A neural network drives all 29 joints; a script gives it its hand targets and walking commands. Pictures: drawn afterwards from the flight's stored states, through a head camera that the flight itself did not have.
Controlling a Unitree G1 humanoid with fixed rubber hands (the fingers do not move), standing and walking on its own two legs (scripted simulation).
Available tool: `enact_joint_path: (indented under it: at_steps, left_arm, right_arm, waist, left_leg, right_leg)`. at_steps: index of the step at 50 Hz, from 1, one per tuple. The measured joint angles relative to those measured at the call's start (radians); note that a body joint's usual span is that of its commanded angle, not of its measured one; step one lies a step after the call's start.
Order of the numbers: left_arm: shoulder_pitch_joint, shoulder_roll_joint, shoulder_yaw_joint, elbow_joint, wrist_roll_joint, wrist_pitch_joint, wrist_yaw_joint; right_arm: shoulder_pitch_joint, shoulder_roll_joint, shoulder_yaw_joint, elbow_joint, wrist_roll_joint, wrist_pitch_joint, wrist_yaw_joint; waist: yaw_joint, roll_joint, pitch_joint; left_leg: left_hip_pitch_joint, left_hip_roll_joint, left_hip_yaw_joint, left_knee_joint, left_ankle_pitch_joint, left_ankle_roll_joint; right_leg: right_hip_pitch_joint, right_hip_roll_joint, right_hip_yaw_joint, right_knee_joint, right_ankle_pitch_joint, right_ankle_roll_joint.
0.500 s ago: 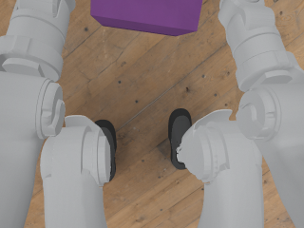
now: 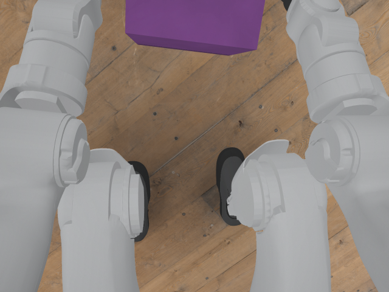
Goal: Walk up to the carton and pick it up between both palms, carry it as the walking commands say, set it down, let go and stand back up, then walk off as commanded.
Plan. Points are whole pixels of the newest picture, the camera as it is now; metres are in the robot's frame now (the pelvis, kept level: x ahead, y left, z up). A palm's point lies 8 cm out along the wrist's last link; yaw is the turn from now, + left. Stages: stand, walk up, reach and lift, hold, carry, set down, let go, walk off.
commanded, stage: reach and lift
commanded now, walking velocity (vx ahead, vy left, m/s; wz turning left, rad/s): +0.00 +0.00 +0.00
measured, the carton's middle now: out of the picture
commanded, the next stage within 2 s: none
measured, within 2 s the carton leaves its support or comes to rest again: leaves its support in 0.28 s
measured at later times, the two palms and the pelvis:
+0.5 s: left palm out of the picture +0.56 +0.12 -0.16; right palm out of the picture +0.53 -0.17 -0.15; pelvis -0.02 -0.01 +0.02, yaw +1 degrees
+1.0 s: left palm out of the picture +0.56 +0.10 -0.11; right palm out of the picture +0.53 -0.16 -0.10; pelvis -0.02 -0.01 +0.05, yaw +1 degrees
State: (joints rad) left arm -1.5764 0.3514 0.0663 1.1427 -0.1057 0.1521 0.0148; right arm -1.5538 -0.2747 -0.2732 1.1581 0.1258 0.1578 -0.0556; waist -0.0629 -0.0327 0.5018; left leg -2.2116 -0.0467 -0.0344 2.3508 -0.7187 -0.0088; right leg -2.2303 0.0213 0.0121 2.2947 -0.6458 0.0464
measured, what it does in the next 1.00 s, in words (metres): rises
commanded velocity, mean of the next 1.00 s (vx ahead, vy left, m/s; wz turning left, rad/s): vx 0.00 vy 0.00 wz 0.00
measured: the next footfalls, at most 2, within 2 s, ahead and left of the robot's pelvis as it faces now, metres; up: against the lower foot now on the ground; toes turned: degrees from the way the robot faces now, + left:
none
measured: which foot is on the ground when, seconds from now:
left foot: down 0.00-1.00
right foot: down 0.00-1.00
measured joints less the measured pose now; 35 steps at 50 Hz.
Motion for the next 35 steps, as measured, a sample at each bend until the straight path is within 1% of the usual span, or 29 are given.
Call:
enact_joint_path:
  at_steps: [6,10,15,19,21,24,29,35]
  left_arm:
    - [0.002,0.005,-0.034,0.001,-0.025,0.001,0.022]
    - [0.008,0.008,-0.065,0.005,-0.041,0.012,0.045]
    - [-0.017,0.017,-0.087,-0.001,-0.049,0.031,0.075]
    - [-0.024,0.025,-0.104,-0.013,-0.063,0.051,0.096]
    - [-0.035,0.026,-0.1,-0.015,-0.059,0.06,0.105]
    - [-0.057,0.021,-0.069,-0.015,-0.032,0.074,0.109]
    - [-0.082,0.013,-0.015,-0.039,0.019,0.103,0.101]
    - [-0.075,-0.012,0.043,-0.109,0.077,0.143,0.093]
  right_arm:
    - [0.007,0.005,0.027,-0.008,0.021,0.003,-0.024]
    - [0.024,0.014,0.047,-0.027,0.042,0.019,-0.045]
    - [0.018,0.017,0.066,-0.075,0.059,0.048,-0.072]
    - [0.025,0.035,0.05,-0.114,0.057,0.068,-0.094]
    - [0.028,0.045,0.036,-0.139,0.05,0.077,-0.102]
    - [0.026,0.056,0.01,-0.176,0.029,0.095,-0.118]
    - [0.009,0.083,-0.049,-0.229,-0.031,0.126,-0.147]
    - [-0.004,0.109,-0.1,-0.285,-0.099,0.158,-0.194]
  waist:
    - [-0.004,-0.002,-0.003]
    - [-0.008,-0.002,-0.016]
    - [-0.012,-0.005,0.026]
    - [-0.019,-0.01,0.022]
    - [-0.021,-0.009,0.021]
    - [-0.02,-0.004,0.021]
    - [-0.021,0.002,0.02]
    - [-0.021,0.011,0.02]
  left_leg:
    - [0.002,-0.003,-0.003,-0.007,0.004,-0.005]
    - [0.002,-0.008,-0.008,-0.012,0.008,-0.01]
    - [0.032,-0.022,-0.018,-0.029,0.022,-0.021]
    - [0.037,-0.029,-0.022,-0.044,0.036,-0.028]
    - [0.041,-0.035,-0.025,-0.054,0.045,-0.032]
    - [0.046,-0.042,-0.029,-0.071,0.059,-0.037]
    - [0.055,-0.048,-0.027,-0.104,0.079,-0.042]
    - [0.066,-0.051,-0.024,-0.142,0.091,-0.044]
  right_leg:
    - [0.003,0.003,0.0,-0.005,0.001,-0.001]
    - [0.004,0.009,0.0,-0.01,0.003,0.001]
    - [0.037,0.023,0.005,-0.025,0.011,0.01]
    - [0.042,0.029,0.008,-0.038,0.023,0.012]
    - [0.048,0.034,0.01,-0.047,0.029,0.015]
    - [0.054,0.039,0.013,-0.064,0.041,0.019]
    - [0.061,0.044,0.02,-0.092,0.059,0.02]
    - [0.07,0.051,0.03,-0.125,0.069,0.023]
